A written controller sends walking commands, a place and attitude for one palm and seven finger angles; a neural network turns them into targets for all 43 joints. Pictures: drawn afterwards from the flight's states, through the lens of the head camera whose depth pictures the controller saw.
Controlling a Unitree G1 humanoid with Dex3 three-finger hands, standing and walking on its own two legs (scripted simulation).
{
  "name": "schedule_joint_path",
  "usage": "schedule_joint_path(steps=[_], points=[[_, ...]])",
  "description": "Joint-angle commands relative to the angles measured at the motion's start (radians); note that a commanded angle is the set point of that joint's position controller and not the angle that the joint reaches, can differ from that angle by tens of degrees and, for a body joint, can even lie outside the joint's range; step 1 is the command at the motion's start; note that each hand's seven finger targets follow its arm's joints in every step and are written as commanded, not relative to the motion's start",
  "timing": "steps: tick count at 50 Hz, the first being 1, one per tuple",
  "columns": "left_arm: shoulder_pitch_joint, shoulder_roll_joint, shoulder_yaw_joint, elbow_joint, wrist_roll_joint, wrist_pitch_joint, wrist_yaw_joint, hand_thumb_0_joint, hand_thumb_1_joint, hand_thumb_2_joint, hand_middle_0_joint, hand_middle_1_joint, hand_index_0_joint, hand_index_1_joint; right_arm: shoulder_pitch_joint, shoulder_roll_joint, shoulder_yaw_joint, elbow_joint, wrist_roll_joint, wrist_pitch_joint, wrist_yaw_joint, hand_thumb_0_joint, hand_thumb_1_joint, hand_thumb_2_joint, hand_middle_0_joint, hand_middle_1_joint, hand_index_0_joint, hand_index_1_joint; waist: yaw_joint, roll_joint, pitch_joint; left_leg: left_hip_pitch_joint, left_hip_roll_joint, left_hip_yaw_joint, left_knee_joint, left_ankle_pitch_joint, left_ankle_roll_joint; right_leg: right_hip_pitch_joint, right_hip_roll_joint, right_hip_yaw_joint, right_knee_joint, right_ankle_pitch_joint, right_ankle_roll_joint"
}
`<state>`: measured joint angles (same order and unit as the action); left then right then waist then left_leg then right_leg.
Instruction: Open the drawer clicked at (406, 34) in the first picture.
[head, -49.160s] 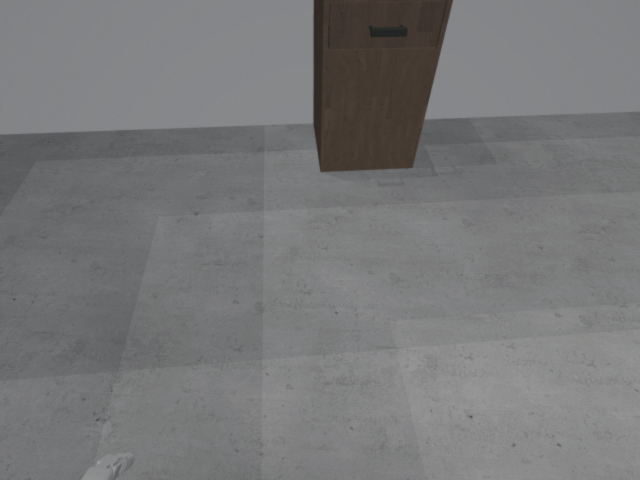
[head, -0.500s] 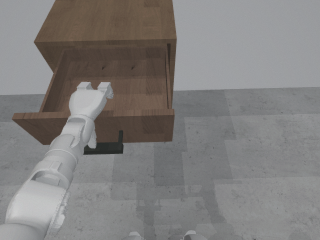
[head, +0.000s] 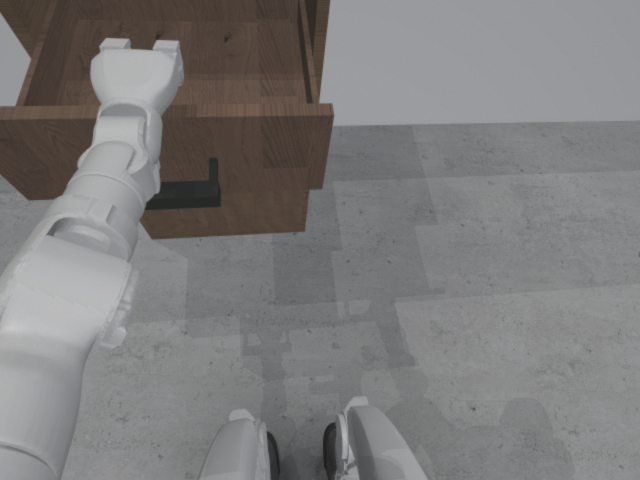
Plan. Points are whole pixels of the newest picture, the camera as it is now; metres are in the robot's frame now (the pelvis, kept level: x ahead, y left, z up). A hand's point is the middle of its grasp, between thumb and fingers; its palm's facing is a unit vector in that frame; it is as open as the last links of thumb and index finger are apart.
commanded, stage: move the hooked fingers above the handle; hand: left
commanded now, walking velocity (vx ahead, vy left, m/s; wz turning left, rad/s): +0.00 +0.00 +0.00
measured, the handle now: (166, 181) +0.50 +0.15 +0.01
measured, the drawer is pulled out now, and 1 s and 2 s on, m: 0.25 0.22 0.22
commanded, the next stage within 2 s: none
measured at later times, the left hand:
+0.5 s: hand (150, 106) +0.58 +0.16 +0.07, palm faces -0.03 +0.03 -1.00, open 14.5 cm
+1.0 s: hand (151, 101) +0.59 +0.16 +0.07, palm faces -0.04 +0.05 -1.00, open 14.5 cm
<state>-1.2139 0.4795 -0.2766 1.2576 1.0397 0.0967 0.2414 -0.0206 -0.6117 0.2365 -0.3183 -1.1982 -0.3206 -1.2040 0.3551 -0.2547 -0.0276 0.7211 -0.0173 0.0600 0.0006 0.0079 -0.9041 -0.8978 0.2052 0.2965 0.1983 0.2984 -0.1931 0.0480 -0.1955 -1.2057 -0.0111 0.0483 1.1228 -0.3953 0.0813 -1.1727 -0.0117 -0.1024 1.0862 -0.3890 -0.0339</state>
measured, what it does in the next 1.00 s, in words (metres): stands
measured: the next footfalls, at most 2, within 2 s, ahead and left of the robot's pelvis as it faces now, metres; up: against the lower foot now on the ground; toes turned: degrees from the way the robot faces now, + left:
none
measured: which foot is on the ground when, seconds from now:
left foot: down 0.00-1.00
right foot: down 0.00-1.00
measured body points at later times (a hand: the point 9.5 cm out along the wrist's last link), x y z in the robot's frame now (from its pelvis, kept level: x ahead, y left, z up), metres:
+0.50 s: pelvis +0.00 +0.02 -0.02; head +0.15 +0.05 +0.41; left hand +0.57 +0.16 +0.12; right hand +0.04 -0.25 -0.14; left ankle +0.06 +0.07 -0.64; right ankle +0.06 -0.11 -0.64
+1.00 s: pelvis +0.01 +0.01 -0.02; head +0.16 +0.05 +0.40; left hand +0.58 +0.16 +0.12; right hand +0.04 -0.26 -0.14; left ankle +0.06 +0.07 -0.64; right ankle +0.06 -0.11 -0.64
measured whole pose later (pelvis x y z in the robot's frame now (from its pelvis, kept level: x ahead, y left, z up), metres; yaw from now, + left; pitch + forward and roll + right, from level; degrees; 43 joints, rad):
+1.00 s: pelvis +0.01 +0.01 -0.02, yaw +1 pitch +30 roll -5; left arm -1.38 0.42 -0.38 1.25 1.04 0.21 0.14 -0.07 -0.61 0.22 -0.32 -1.20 -0.32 -1.20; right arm 0.27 -0.22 0.00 0.70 -0.02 0.12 0.03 0.01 -0.90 -0.90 0.21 0.30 0.20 0.30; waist -0.19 0.03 -0.20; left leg -1.32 -0.02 0.01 1.24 -0.45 0.09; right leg -1.26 -0.01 -0.13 1.18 -0.44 -0.03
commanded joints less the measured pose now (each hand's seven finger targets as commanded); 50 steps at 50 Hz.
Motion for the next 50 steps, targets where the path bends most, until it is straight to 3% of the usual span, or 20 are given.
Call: schedule_joint_path(steps=[1,8,10,20,23,26,30,34,41,44,50], points=[[-0.346,-0.183,-0.023,-0.119,-0.027,-0.049,0.002,0.000,-0.500,0.300,-0.300,-1.200,-0.300,-1.200,0.093,-0.176,-0.049,-0.065,0.006,-0.030,-0.011,0.000,-0.900,-0.900,0.200,0.300,0.200,0.300,-0.138,0.045,-0.277,0.403,0.044,-0.193,-0.190,-0.172,-0.024,-0.076,0.034,0.047,-0.142,-0.117,-0.005],[-0.394,-0.210,-0.028,-0.113,-0.032,-0.010,-0.002,0.000,-0.500,0.300,-0.300,-1.200,-0.300,-1.200,0.088,-0.179,-0.044,-0.066,0.010,-0.026,-0.011,0.000,-0.900,-0.900,0.200,0.300,0.200,0.300,-0.154,0.052,-0.278,0.430,0.063,-0.242,-0.187,-0.174,-0.028,-0.139,0.030,0.036,-0.105,-0.096,-0.004],[-0.391,-0.194,-0.018,-0.102,-0.027,0.001,-0.008,0.000,-0.500,0.300,-0.300,-1.200,-0.300,-1.200,0.084,-0.179,-0.041,-0.071,0.011,-0.021,-0.013,0.000,-0.900,-0.900,0.200,0.300,0.200,0.300,-0.150,0.045,-0.276,0.420,0.063,-0.239,-0.182,-0.166,-0.029,-0.134,0.030,0.036,-0.098,-0.092,-0.007],[-0.425,-0.293,-0.063,-0.105,-0.020,0.022,-0.032,0.000,-0.500,0.300,-0.300,-1.200,-0.300,-1.200,0.070,-0.170,-0.044,-0.074,0.006,0.005,0.001,0.000,-0.900,-0.900,0.200,0.300,0.200,0.300,-0.164,0.066,-0.290,0.472,0.086,-0.290,-0.157,-0.094,-0.041,-0.201,0.028,0.019,-0.052,-0.051,-0.007],[-0.448,-0.329,-0.080,-0.111,-0.018,0.023,-0.034,0.000,-0.500,0.300,-0.300,-1.200,-0.300,-1.200,0.071,-0.169,-0.048,-0.065,-0.001,0.011,0.008,0.000,-0.900,-0.900,0.200,0.300,0.200,0.300,-0.166,0.105,-0.296,0.496,0.093,-0.309,-0.147,-0.065,-0.049,-0.231,0.026,0.014,-0.033,-0.038,-0.009],[-0.448,-0.333,-0.081,-0.102,-0.017,0.032,-0.034,0.000,-0.500,0.300,-0.300,-1.200,-0.300,-1.200,0.065,-0.168,-0.047,-0.063,-0.002,0.020,0.011,0.000,-0.900,-0.900,0.200,0.300,0.200,0.300,-0.171,0.082,-0.288,0.471,0.088,-0.301,-0.141,-0.081,-0.045,-0.222,0.027,0.014,-0.033,-0.043,-0.009],[-0.457,-0.338,-0.087,-0.103,-0.016,0.041,-0.040,0.000,-0.500,0.300,-0.300,-1.200,-0.300,-1.200,0.060,-0.167,-0.045,-0.061,-0.003,0.027,0.013,0.000,-0.900,-0.900,0.200,0.300,0.200,0.300,-0.169,0.108,-0.287,0.462,0.084,-0.296,-0.134,-0.073,-0.043,-0.220,0.028,0.012,-0.026,-0.041,-0.013],[-0.463,-0.381,-0.112,-0.107,-0.019,0.046,-0.050,0.000,-0.500,0.300,-0.300,-1.200,-0.300,-1.200,0.059,-0.163,-0.047,-0.055,-0.007,0.032,0.019,0.000,-0.900,-0.900,0.200,0.300,0.200,0.300,-0.176,0.118,-0.293,0.466,0.084,-0.291,-0.119,-0.044,-0.038,-0.224,0.030,0.011,-0.025,-0.031,-0.012],[-0.446,-0.387,-0.131,-0.119,-0.019,0.041,-0.076,0.000,-0.500,0.300,-0.300,-1.200,-0.300,-1.200,0.059,-0.159,-0.045,-0.059,-0.007,0.050,0.025,0.000,-0.900,-0.900,0.200,0.300,0.200,0.300,-0.176,0.111,-0.300,0.441,0.074,-0.274,-0.106,-0.031,-0.032,-0.193,0.037,0.009,-0.027,-0.033,-0.015],[-0.430,-0.351,-0.110,-0.116,-0.028,0.039,-0.083,0.000,-0.500,0.300,-0.300,-1.200,-0.300,-1.200,0.061,-0.160,-0.043,-0.061,-0.006,0.054,0.023,0.000,-0.900,-0.900,0.200,0.300,0.200,0.300,-0.172,0.111,-0.282,0.416,0.067,-0.251,-0.107,-0.043,-0.028,-0.174,0.038,0.010,-0.037,-0.039,-0.016],[-0.427,-0.353,-0.116,-0.133,-0.042,0.028,-0.092,0.000,-0.500,0.300,-0.300,-1.200,-0.300,-1.200,0.057,-0.155,-0.037,-0.066,-0.001,0.052,0.019,0.000,-0.900,-0.900,0.200,0.300,0.200,0.300,-0.176,0.091,-0.282,0.394,0.059,-0.235,-0.105,-0.055,-0.019,-0.152,0.040,0.013,-0.050,-0.048,-0.013]])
